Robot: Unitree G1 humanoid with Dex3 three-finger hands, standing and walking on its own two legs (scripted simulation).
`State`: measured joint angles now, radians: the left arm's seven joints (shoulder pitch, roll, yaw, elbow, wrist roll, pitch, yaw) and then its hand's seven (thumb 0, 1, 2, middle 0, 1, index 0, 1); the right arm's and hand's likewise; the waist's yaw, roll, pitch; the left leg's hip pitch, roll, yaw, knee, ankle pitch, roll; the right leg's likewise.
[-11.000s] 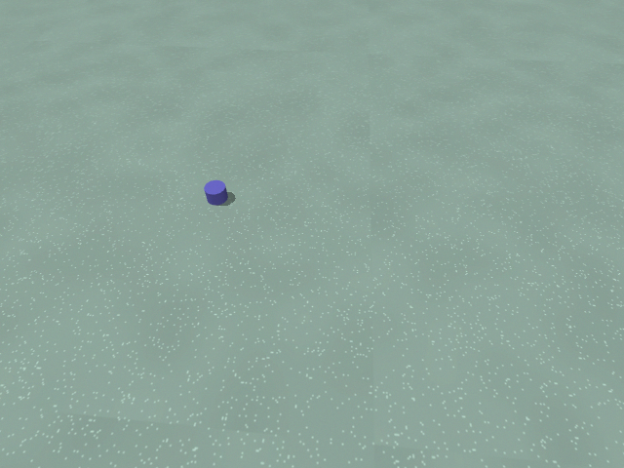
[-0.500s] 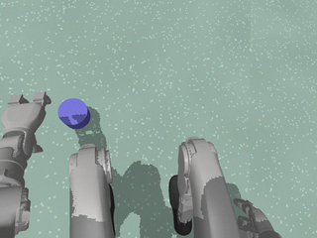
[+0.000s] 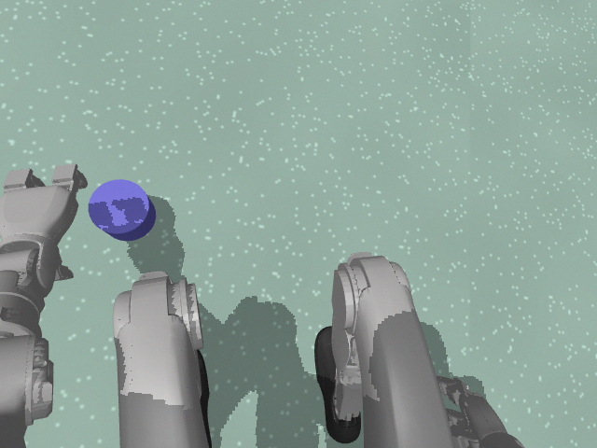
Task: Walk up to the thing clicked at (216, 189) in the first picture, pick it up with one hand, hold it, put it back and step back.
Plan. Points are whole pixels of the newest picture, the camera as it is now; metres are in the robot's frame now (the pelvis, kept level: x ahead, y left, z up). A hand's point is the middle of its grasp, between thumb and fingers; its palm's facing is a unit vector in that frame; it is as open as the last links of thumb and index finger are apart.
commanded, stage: rise first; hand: left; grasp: from above
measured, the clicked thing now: (124, 211) +0.46 +0.26 -0.30
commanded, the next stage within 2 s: approach in 1.86 s
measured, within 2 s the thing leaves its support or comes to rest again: neither
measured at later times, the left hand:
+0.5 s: hand (65, 231) +0.40 +0.30 -0.19, palm faces -0.45 -0.08 -0.89, open 14.1 cm
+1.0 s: hand (74, 218) +0.42 +0.30 -0.19, palm faces -0.45 -0.08 -0.89, open 14.0 cm
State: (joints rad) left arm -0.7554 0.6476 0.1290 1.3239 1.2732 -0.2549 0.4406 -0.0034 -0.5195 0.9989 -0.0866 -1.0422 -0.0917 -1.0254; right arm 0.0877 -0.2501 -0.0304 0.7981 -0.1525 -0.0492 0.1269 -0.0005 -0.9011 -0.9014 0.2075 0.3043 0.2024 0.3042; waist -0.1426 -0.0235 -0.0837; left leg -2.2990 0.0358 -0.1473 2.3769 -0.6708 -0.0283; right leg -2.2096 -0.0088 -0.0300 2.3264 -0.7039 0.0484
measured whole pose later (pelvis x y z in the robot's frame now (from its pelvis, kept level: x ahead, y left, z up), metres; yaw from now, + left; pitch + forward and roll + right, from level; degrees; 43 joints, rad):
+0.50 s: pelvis +0.00 +0.00 -0.01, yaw +0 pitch +33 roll -7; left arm -0.79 0.66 0.13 1.39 1.29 -0.26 0.47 0.00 -0.53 1.02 -0.10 -1.04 -0.09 -1.03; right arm 0.09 -0.26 -0.02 0.80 -0.17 -0.06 0.14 0.00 -0.90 -0.90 0.21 0.30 0.20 0.30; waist -0.16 -0.02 -0.08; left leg -2.33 0.03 -0.16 2.41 -0.67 -0.03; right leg -2.24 -0.01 -0.03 2.36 -0.71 0.05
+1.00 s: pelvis +0.00 +0.00 -0.01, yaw -1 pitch +33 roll -7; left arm -0.85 0.69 0.13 1.45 1.29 -0.25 0.47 0.00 -0.54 1.02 -0.10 -1.05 -0.09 -1.05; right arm 0.11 -0.27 0.01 0.81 -0.18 -0.06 0.15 0.00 -0.90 -0.90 0.21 0.30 0.20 0.30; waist -0.19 -0.02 -0.07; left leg -2.34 0.03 -0.17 2.43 -0.68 -0.04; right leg -2.25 0.00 -0.04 2.37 -0.71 0.05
